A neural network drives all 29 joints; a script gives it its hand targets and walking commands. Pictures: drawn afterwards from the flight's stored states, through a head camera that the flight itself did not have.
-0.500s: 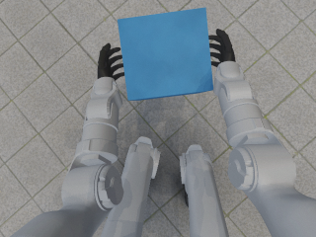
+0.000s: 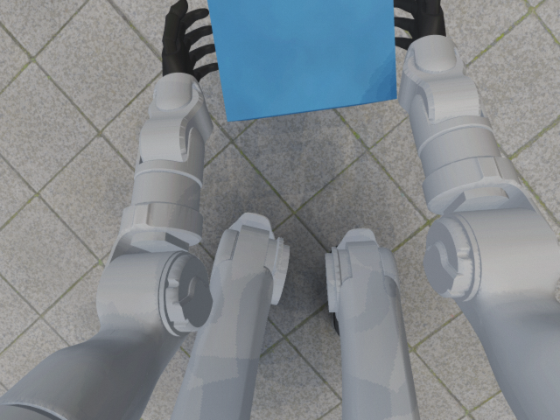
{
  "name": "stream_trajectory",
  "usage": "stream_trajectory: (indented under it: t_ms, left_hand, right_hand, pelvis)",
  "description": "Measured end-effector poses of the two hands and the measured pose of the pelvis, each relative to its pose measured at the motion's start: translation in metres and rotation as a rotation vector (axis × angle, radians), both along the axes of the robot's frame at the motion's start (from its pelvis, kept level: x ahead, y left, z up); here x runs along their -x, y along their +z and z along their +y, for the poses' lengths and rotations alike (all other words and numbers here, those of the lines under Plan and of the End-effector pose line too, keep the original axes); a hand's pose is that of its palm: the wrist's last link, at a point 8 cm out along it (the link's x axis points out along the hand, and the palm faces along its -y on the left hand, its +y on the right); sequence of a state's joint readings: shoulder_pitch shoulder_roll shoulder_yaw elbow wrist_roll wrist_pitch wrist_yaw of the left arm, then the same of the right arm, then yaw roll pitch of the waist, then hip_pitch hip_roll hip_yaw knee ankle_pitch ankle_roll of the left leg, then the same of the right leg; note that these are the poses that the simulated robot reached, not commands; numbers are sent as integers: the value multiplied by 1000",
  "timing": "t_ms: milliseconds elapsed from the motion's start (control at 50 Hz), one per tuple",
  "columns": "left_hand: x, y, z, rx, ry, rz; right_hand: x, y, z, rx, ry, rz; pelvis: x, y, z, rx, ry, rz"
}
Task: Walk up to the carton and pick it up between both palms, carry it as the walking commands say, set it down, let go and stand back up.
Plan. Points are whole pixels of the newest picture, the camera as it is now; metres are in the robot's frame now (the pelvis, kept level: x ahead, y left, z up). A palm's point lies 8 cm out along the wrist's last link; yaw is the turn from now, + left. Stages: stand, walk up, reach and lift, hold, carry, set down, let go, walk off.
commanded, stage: set down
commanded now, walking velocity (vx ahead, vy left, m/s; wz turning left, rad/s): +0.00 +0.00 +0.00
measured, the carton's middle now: (299, 43) +0.56 +0.04 -0.22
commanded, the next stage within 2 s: none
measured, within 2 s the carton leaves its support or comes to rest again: rests again in 1.40 s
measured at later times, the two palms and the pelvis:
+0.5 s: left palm (196, 75) +0.50 +0.19 -0.23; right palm (400, 49) +0.56 -0.10 -0.23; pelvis -0.01 +0.00 -0.05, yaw -1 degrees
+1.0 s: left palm (194, 72) +0.51 +0.19 -0.24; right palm (394, 58) +0.56 -0.10 -0.25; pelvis +0.00 +0.00 -0.07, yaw +0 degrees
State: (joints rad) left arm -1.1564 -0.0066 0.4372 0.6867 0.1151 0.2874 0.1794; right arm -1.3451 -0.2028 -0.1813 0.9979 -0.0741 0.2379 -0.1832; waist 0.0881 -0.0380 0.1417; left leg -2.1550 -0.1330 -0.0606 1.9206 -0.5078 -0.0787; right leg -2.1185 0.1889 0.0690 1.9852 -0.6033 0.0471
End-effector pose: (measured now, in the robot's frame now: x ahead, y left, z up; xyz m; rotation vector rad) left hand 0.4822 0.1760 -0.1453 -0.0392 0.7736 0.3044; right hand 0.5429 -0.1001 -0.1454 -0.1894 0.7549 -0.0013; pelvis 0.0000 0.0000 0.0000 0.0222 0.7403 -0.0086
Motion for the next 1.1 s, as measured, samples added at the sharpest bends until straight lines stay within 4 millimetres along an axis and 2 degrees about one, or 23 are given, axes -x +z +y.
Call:
stream_trajectory:
  t_ms: [200, 300, 420, 660, 800, 980, 1100]
  left_hand:
    - [-10, -53, 1, -6, -3, -21]
    - [-11, -70, 8, 8, 8, 5]
    - [-15, -78, 11, 12, 1, 14]
    - [-32, -89, 5, 9, -75, 35]
    - [-32, -93, 8, 14, -70, 38]
    - [-26, -94, 15, 14, -63, 37]
    - [-28, -96, 11, 16, -89, 62]
  right_hand:
    - [-17, -48, 2, -4, 8, -21]
    - [-13, -70, 7, 6, 23, 8]
    - [-15, -78, 9, -7, 24, 22]
    - [-16, -98, -5, -14, 32, 47]
    - [-13, -108, -3, -17, 43, 59]
    - [-14, -109, 4, -24, 65, 64]
    - [-14, -109, -1, -18, 62, 89]
  pelvis:
    - [13, -15, -2, -11, -19, -188]
    - [10, -30, -3, -8, -9, -180]
    - [11, -42, -3, -7, -5, -190]
    - [6, -59, -2, -22, -29, -196]
    - [4, -63, -4, -28, -33, -198]
    - [5, -67, -4, -31, -32, -198]
    - [0, -69, -2, -27, -27, -166]
